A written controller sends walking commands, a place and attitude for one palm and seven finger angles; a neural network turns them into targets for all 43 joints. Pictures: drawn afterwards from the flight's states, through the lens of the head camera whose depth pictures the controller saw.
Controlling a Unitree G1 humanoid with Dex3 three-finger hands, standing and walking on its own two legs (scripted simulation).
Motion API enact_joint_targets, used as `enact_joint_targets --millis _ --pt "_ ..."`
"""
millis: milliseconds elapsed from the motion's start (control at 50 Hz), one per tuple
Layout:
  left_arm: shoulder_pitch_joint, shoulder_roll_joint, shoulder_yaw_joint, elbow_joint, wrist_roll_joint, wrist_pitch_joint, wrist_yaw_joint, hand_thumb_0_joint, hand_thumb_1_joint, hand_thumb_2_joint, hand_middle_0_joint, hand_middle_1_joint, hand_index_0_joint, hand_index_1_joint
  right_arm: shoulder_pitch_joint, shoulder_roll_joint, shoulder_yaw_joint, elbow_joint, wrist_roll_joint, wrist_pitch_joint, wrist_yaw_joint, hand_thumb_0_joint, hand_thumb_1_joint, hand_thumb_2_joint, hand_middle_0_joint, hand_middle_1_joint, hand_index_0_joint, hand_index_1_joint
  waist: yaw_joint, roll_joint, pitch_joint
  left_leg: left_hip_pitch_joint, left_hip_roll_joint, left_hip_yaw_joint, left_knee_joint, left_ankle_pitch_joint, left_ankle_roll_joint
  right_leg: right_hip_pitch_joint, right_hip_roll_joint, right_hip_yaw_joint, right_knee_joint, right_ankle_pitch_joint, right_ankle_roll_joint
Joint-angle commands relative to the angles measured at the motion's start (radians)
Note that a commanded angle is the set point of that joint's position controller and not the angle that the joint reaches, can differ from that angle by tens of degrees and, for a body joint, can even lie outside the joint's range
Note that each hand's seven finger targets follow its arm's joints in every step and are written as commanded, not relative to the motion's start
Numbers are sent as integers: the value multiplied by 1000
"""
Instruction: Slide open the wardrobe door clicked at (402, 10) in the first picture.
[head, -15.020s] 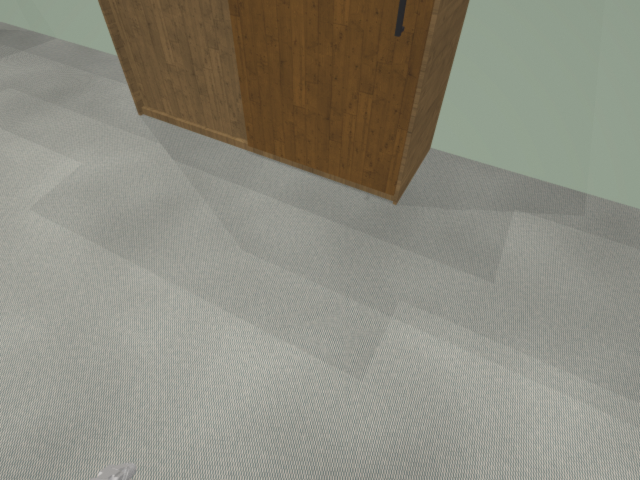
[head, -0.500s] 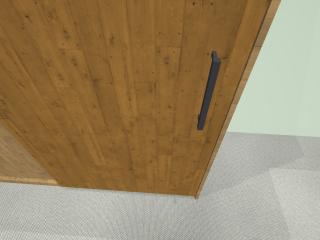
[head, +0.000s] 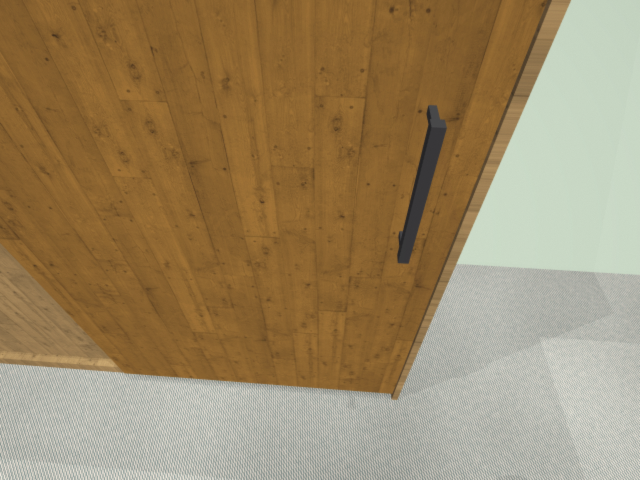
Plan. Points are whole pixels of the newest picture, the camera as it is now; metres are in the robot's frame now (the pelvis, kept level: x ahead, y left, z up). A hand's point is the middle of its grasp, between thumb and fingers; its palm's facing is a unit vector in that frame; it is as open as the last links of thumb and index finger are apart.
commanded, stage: raise the hand with hooked fingers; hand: right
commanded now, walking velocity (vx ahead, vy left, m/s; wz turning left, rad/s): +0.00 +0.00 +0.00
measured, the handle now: (416, 194) +0.47 -0.11 +0.11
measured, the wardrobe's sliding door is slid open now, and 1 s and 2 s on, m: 0.00 0.00 0.00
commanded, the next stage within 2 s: none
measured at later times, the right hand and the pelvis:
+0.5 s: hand out of the picture +0.11 -0.19 -0.05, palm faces +0.16 +0.99 -0.01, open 8.8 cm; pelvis -0.05 +0.04 -0.06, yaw -4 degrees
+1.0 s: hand (563, 415) +0.19 -0.23 +0.06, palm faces +0.11 +0.99 -0.09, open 11.8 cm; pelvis -0.02 +0.02 -0.03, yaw -3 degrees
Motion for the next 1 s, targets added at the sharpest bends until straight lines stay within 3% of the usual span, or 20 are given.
enact_joint_targets --millis 0,20,40,60,80,100,160,200,240,280,360,460,520,560,620,720,800,860,940,980 --pt "31 127 22 -35 1 -14 4 0 900 900 -200 -300 -200 -300 66 -107 -16 -28 -2 -9 -7 0 -900 -900 200 300 200 300 3 -4 11 -96 89 -70 -78 177 36 81 -142 152 -84 183 5" --pt "-5 131 19 -103 -4 -17 -1 0 900 900 -200 -300 -200 -300 123 -80 -7 -17 -18 -29 -45 0 -900 -900 200 300 200 300 -4 -3 41 -149 115 -106 -79 441 19 47 -150 144 123 397 29" --pt "66 286 62 -440 -58 -143 33 0 900 900 -200 -300 -200 -300 -584 -352 -178 -1567 180 -215 -46 0 -877 -890 202 315 202 315 115 -183 -477 -140 18 32 49 419 32 362 -58 178 20 449 51" --pt "-27 177 8 -406 -59 -219 69 0 900 900 -200 -300 -200 -300 -412 -390 -215 -1527 116 -185 -79 0 -853 -880 203 330 203 330 29 -339 -381 -207 1 32 131 172 35 433 -112 151 -25 500 91" --pt "7 192 22 -372 -28 -262 69 0 900 900 -200 -300 -200 -300 -146 -199 -99 -1319 120 -147 -98 0 -830 -870 205 345 205 345 18 -333 -402 -230 -6 59 177 23 40 374 -121 183 -52 441 111" --pt "17 133 18 -342 -55 -268 52 0 900 900 -200 -300 -200 -300 166 44 45 -1026 130 -46 -97 0 -807 -860 207 360 207 360 50 -198 -193 -319 -10 61 196 -16 28 256 -120 207 -85 300 83" --pt "-43 209 50 -493 -45 -273 47 0 900 900 -200 -300 -200 -300 -6 -66 -80 -1190 170 -165 -36 0 -737 -830 212 405 212 405 55 -12 -46 -340 -6 81 80 12 30 2 -60 196 31 -41 54" --pt "-52 207 65 -509 -25 -251 35 0 900 900 -200 -300 -200 -300 203 -35 -147 -909 199 -268 47 0 -690 -810 215 435 215 435 14 225 34 -459 -27 103 116 -34 27 -174 -45 172 140 -46 56" --pt "-95 212 80 -550 -15 -235 13 0 900 900 -200 -300 -200 -300 322 -16 -171 -839 239 -407 188 0 -643 -790 218 465 218 465 -33 339 -22 -522 -36 108 239 -5 28 -311 -39 144 243 -16 68" --pt "-122 232 94 -615 -24 -226 -12 0 900 900 -200 -300 -200 -300 324 -85 -221 -809 274 -501 341 0 -597 -770 222 495 222 495 -55 224 -85 -485 -13 61 300 76 42 -355 -14 111 311 6 75" --pt "-151 225 90 -744 -53 -201 0 0 900 900 -200 -300 -200 -300 205 -238 -360 -989 325 -402 409 0 -503 -730 228 555 228 555 -89 -59 -246 -438 -1 0 301 21 34 -340 11 66 355 -36 51" --pt "-64 173 66 -728 -26 -228 47 0 900 900 -200 -300 -200 -300 -235 -287 -349 -1490 334 -567 290 0 -387 -680 237 630 237 630 37 -148 -312 -555 -17 -78 276 -163 21 -297 -33 118 432 -107 21" --pt "-57 187 49 -669 -31 -276 67 0 900 900 -200 -300 -200 -300 -150 -218 -234 -1480 329 -664 298 0 -317 -650 242 675 242 675 64 -182 -244 -605 -26 -76 277 -214 34 -292 -45 139 451 -143 16" --pt "-61 214 33 -646 -47 -295 77 0 900 900 -200 -300 -200 -300 -163 -224 -187 -1383 343 -639 360 0 -270 -630 245 705 245 705 97 -142 -173 -597 -17 -105 238 -227 18 -327 -48 153 467 -166 11" --pt "-55 232 29 -629 -63 -293 97 0 900 900 -200 -300 -200 -300 -141 -289 -217 -1165 344 -480 450 0 -200 -600 250 750 250 750 84 -43 -105 -577 -3 -144 163 -306 -2 -396 -42 154 444 -203 12" --pt "-93 218 20 -683 -65 -253 110 0 900 900 -200 -300 -200 -300 -139 -416 -439 -1057 406 -200 472 0 -83 -550 258 825 258 825 -21 28 -212 -366 52 -163 130 -138 -30 -388 -26 158 380 -106 23" --pt "-69 181 28 -694 -53 -268 82 0 900 900 -200 -300 -200 -300 -54 -407 -578 -1215 464 -262 389 0 10 -510 265 885 265 885 -72 -2 -370 -223 40 -97 226 350 -55 -271 -34 159 344 104 30" --pt "-41 183 43 -685 -49 -291 56 0 900 900 -200 -300 -200 -300 -16 -321 -487 -1279 428 -334 380 0 80 -480 270 930 270 930 -53 -12 -377 -246 6 -35 263 537 -52 -175 -29 132 324 203 22" --pt "-9 221 55 -652 -64 -298 56 0 900 900 -200 -300 -200 -300 -65 -273 -374 -1168 381 -298 438 0 173 -440 277 990 277 990 16 -20 -226 -413 -27 17 226 334 -36 -156 -35 134 294 146 12" --pt "-6 239 56 -653 -70 -302 67 0 900 900 -200 -300 -200 -300 -122 -312 -385 -1169 391 -260 470 0 220 -420 280 1020 280 1020 17 -22 -217 -410 -29 15 200 264 -25 -143 -35 140 275 119 10"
